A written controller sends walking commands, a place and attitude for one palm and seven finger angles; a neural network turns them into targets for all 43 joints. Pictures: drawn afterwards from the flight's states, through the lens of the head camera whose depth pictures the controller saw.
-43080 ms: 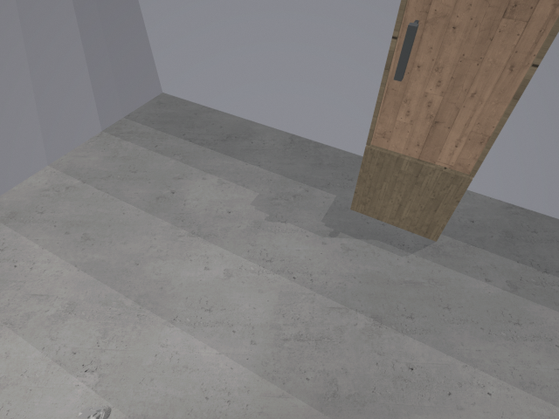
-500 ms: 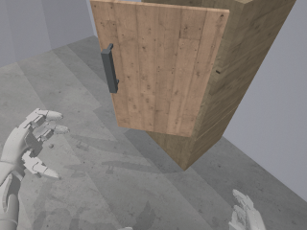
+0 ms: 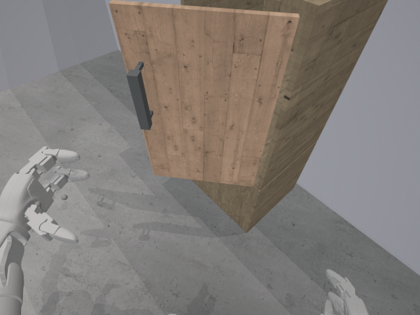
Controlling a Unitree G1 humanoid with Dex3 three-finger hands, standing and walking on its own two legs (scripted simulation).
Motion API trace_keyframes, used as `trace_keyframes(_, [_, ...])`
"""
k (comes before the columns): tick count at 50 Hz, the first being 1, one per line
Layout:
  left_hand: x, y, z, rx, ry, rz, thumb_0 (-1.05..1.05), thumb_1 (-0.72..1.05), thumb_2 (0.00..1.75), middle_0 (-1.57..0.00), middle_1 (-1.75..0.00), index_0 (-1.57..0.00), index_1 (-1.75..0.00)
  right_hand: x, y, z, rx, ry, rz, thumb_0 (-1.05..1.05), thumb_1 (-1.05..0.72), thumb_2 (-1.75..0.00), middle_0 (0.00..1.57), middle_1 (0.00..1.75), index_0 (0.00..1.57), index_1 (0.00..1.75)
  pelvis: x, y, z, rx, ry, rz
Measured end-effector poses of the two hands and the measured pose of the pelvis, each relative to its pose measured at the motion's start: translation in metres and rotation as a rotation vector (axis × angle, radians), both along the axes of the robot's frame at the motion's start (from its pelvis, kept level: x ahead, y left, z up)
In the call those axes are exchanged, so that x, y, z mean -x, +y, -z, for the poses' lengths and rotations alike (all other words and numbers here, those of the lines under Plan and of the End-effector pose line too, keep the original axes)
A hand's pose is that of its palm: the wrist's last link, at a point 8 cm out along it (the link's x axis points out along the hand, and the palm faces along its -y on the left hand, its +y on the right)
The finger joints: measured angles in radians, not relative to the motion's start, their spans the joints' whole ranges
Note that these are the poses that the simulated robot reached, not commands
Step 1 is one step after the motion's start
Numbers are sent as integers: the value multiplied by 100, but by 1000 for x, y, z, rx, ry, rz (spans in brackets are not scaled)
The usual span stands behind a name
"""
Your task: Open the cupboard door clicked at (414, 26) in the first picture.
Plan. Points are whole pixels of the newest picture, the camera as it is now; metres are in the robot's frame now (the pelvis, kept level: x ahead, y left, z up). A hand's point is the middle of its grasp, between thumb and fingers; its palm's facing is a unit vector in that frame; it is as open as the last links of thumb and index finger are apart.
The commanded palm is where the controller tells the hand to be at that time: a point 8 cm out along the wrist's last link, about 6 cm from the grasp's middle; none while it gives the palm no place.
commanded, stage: raise the hand with hooked fingers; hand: left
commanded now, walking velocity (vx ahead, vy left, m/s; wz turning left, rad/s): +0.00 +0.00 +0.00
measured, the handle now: (143, 97) +0.60 +0.20 +0.07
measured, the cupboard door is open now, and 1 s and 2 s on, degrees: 40 40 40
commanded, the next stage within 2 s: move the hooked fingers beside the handle in 0.06 s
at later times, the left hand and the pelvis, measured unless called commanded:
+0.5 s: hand (74, 172) +0.34 +0.27 +0.09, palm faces -0.08 -1.00 -0.01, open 14.0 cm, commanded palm +0.32 +0.32 +0.09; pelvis -0.01 +0.00 +0.00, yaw +0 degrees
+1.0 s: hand (91, 138) +0.43 +0.27 +0.09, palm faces -0.09 -1.00 +0.01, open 14.0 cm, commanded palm +0.42 +0.32 +0.08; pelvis +0.00 +0.01 -0.01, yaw -1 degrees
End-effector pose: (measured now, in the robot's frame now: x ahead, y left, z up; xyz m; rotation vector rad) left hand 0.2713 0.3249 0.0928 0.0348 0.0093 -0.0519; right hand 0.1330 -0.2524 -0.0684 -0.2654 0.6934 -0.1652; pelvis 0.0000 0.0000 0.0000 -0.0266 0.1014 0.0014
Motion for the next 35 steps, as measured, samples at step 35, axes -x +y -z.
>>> trace_keyframes(35, [-91,5,2,29,14,20,-2,-50,30,-30,-120,-30,-120,57,-15,22,37,225,82,1,-90,-90,20,30,20,30,5,1,9,3,77,12])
